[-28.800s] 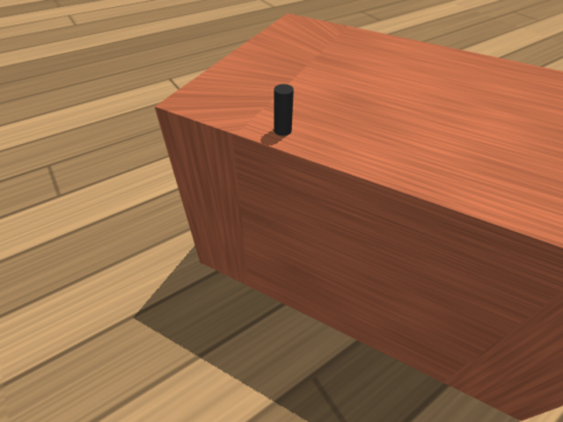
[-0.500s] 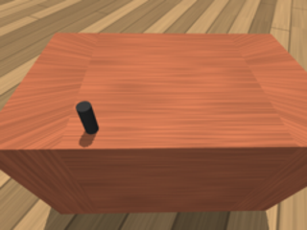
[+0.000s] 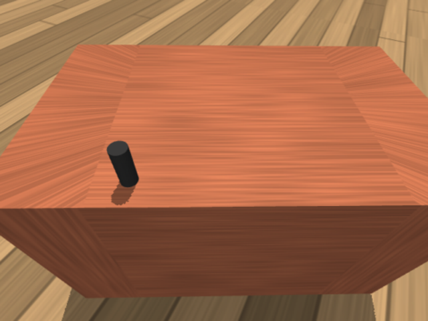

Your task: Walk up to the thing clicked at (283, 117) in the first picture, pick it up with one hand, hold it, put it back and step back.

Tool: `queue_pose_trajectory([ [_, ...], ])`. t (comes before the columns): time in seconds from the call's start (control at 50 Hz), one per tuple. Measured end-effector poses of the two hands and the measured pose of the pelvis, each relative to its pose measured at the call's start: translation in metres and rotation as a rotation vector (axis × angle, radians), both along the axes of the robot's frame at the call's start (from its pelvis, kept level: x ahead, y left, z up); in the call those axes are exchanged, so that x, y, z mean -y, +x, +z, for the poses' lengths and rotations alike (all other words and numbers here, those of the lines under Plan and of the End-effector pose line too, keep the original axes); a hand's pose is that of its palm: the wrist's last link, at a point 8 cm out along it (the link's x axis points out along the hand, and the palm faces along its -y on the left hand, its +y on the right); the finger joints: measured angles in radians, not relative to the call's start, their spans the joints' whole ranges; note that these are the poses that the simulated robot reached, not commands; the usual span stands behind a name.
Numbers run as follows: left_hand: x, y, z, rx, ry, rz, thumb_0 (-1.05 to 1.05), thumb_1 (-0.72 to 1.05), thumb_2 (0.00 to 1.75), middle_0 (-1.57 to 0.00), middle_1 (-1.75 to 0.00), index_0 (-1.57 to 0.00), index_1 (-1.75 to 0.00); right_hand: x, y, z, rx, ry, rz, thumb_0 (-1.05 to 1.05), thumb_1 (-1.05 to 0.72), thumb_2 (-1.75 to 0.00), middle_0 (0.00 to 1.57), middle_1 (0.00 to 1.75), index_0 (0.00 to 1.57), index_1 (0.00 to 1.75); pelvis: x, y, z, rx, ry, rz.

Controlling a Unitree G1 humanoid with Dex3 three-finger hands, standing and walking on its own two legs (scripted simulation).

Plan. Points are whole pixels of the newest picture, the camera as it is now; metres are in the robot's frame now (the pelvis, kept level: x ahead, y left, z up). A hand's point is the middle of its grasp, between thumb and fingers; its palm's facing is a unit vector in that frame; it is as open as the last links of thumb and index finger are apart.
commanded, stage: stand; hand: left
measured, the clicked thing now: (124, 165) +0.44 +0.21 +0.02
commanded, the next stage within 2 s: step back in 0.50 s
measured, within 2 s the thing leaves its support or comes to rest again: neither
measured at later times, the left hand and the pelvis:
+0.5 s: hand out of the picture +0.07 +0.26 -0.16, palm faces -0.02 -0.94 -0.35, open 7.4 cm; pelvis +0.00 +0.00 +0.00, yaw +0 degrees
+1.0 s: hand out of the picture +0.05 +0.31 -0.19, palm faces -0.03 -0.93 -0.37, open 7.4 cm; pelvis -0.09 +0.04 -0.02, yaw +0 degrees
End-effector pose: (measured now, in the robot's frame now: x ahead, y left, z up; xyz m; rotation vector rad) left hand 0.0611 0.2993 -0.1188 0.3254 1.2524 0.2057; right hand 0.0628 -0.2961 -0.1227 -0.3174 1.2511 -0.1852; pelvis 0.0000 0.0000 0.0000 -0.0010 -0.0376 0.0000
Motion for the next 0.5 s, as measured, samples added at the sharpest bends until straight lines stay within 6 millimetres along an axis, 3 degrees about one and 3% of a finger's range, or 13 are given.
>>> queue_pose_trajectory([
  [0.5, -0.0011, 0.0000, 0.0004, 0.011, 0.000, -0.001, 0.01, 0.90, 0.89, -0.20, -0.30, -0.20, -0.30, -0.0008, 0.0016, 0.0014, 0.019, -0.001, -0.001, 0.01, -0.90, -0.89, 0.20, 0.30, 0.20, 0.30, -0.0009, -0.0017, -0.0002, 0.006, 0.001, -0.002],
])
